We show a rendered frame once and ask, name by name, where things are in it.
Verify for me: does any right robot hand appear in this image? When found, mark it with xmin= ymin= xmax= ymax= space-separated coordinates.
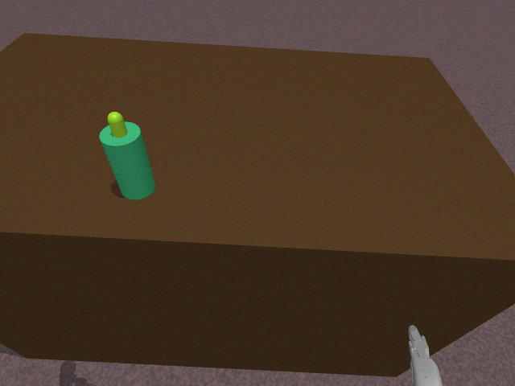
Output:
xmin=409 ymin=325 xmax=443 ymax=386

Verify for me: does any bottle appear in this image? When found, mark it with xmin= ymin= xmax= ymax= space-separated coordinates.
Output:
xmin=99 ymin=112 xmax=155 ymax=199

